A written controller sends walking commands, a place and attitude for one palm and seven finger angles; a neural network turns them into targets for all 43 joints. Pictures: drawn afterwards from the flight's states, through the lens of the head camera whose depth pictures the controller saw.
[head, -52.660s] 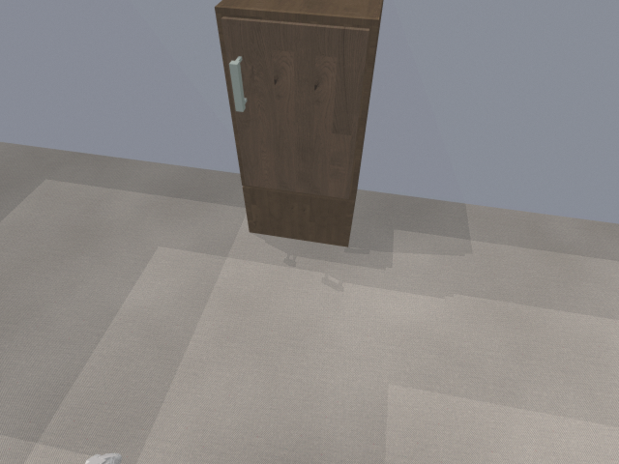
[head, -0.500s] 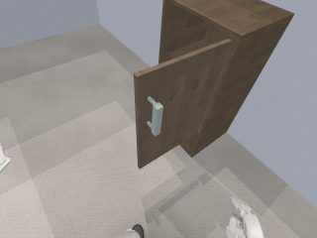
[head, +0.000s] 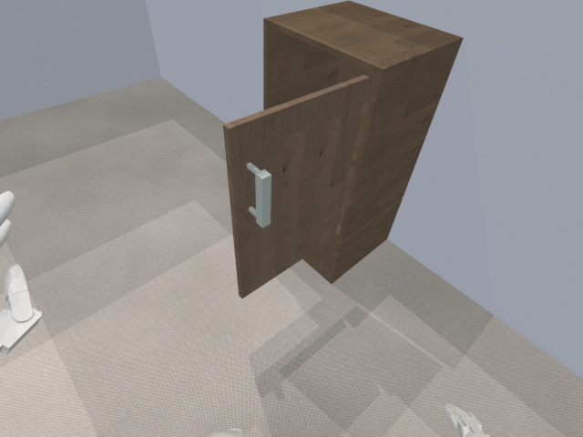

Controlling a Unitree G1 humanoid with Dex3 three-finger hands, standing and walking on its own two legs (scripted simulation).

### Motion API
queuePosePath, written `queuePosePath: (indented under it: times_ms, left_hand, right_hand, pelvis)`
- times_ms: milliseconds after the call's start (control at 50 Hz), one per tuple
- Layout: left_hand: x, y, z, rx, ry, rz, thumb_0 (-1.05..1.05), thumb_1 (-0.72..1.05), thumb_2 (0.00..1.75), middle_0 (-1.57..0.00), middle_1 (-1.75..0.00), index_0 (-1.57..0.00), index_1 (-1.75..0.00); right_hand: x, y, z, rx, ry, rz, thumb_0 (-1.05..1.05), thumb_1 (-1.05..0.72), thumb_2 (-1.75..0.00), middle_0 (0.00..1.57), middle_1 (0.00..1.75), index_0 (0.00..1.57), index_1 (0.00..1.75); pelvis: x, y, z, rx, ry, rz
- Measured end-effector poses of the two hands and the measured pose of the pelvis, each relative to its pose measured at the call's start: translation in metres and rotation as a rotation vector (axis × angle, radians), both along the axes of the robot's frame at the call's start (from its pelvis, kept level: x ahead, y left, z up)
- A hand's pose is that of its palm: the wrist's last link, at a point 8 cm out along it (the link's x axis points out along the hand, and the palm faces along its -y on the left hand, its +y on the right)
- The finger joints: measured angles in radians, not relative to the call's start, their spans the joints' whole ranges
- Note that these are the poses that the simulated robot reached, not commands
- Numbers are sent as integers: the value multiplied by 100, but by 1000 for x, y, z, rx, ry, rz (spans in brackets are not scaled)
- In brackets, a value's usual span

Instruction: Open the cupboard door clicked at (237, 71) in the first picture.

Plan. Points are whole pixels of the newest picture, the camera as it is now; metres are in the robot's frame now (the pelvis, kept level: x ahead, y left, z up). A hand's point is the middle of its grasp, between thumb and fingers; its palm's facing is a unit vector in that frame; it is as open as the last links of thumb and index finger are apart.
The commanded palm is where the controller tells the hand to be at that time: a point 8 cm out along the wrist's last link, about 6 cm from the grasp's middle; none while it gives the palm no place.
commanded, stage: stop stepping back and stand still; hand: left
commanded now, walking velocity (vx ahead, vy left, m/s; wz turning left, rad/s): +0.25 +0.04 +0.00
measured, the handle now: (257, 195) +0.61 +0.13 -0.05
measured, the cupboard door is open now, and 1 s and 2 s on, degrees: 88 88 88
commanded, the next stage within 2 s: let the arm hang, fingers relaxed in 0.42 s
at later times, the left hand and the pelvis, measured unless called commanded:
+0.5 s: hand (30, 336) +0.16 +0.27 +0.16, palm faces +0.46 -0.75 -0.47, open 7.5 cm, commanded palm none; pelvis -0.02 +0.00 -0.01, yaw +2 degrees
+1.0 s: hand out of the picture -0.06 +0.19 -0.17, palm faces +0.11 -0.97 -0.23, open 7.1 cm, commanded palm none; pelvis -0.03 +0.00 +0.00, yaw +5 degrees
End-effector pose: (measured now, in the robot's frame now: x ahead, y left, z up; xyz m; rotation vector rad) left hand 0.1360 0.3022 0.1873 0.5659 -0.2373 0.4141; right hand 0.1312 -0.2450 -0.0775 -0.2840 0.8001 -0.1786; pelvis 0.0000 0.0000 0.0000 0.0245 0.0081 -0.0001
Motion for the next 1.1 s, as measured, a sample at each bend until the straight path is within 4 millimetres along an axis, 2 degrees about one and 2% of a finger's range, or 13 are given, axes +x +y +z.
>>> queuePosePath:
  times_ms: [80, 220, 360, 520, 560, 600, 640, 680, 720, 780, 840, 960, 1100]
  left_hand:
    - [-2, 10, -7, -62, -66, 62, 1, 88, 90, -21, -30, -21, -30]
    - [0, 6, -11, -15, -29, -4, 2, 89, 90, -21, -30, -20, -30]
    - [-11, -13, 1, 68, -12, -37, 2, 88, 90, -21, -30, -21, -30]
    - [-16, 0, -12, -6, 2, 27, 1, 88, 90, -21, -30, -21, -30]
    - [-7, 7, -40, -31, 101, 25, 1, 89, 90, -21, -30, -21, -30]
    - [2, 14, -98, -146, 321, 65, 0, 89, 90, -20, -30, -20, -30]
    - [-2, 10, -165, -282, 575, 115, 0, 90, 90, -20, -30, -20, -30]
    - [-22, -8, -227, -403, 828, 140, 1, 90, 90, -20, -30, -19, -30]
    - [-53, -36, -275, -503, 1048, 135, 1, 91, 90, -20, -30, -19, -29]
    - [-105, -78, -321, -641, 1297, 129, 1, 91, 90, -20, -30, -19, -29]
    - [-137, -76, -330, -700, 1348, 230, -3, 101, 90, -21, -30, -20, -30]
    - [-191, -67, -328, -699, 1502, 313, -2, 98, 90, -21, -30, -20, -30]
    - [-219, -60, -322, -686, 1590, 371, 0, 93, 90, -20, -30, -20, -30]
  right_hand:
    - [-29, -4, -7, -26, 13, -17, 1, -90, -90, 20, 30, 21, 30]
    - [-50, 11, -13, 31, -30, -56, 1, -90, -90, 20, 30, 21, 30]
    - [-46, 21, -26, 116, -20, -7, 1, -90, -90, 20, 30, 21, 30]
    - [-26, 11, -22, 58, -12, 24, 1, -90, -90, 20, 30, 21, 30]
    - [-18, 8, -27, 61, -1, 64, 1, -90, -90, 20, 30, 21, 30]
    - [-13, 6, -38, 64, 47, 89, 1, -90, -90, 20, 30, 21, 30]
    - [-10, 5, -47, 70, 89, 101, 1, -90, -90, 20, 30, 20, 30]
    - [-13, 7, -51, 82, 128, 97, 1, -91, -90, 20, 30, 20, 30]
    - [-21, 9, -51, 91, 171, 83, 0, -91, -90, 20, 30, 20, 30]
    - [-42, 13, -51, 90, 258, 58, 0, -91, -90, 20, 30, 20, 30]
    - [-69, 17, -54, 85, 374, 52, 0, -91, -90, 20, 30, 20, 30]
    - [-122, 20, -64, 98, 550, 3, 0, -92, -90, 20, 30, 20, 30]
    - [-167, 26, -70, 126, 661, -40, 0, -92, -90, 20, 30, 20, 30]
  pelvis:
    - [-8, 5, -2, -9, 2, 18]
    - [-26, 8, -8, -7, -26, 20]
    - [-28, -5, -11, -23, -23, 21]
    - [-24, 3, -10, -32, -31, 37]
    - [-25, 6, -12, -26, -19, 56]
    - [-27, 9, -15, -11, -4, 73]
    - [-28, 8, -17, 0, 1, 84]
    - [-29, 7, -16, -2, -5, 83]
    - [-29, 4, -13, -3, -14, 82]
    - [-29, 1, -8, -8, -26, 81]
    - [-31, -2, -4, -20, -30, 90]
    - [-33, 0, 1, -31, -34, 91]
    - [-35, 5, 3, -27, -38, 84]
